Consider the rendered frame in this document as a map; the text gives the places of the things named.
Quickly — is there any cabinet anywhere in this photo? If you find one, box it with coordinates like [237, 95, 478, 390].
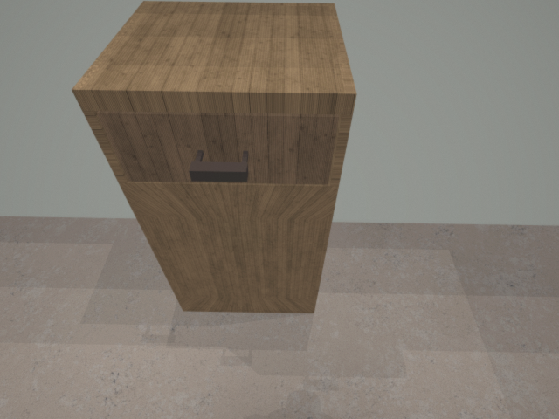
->
[72, 1, 357, 313]

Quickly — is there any handle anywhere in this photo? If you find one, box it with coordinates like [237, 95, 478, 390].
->
[189, 150, 248, 182]

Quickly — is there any drawer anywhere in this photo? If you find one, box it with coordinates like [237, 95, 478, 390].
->
[97, 111, 339, 185]

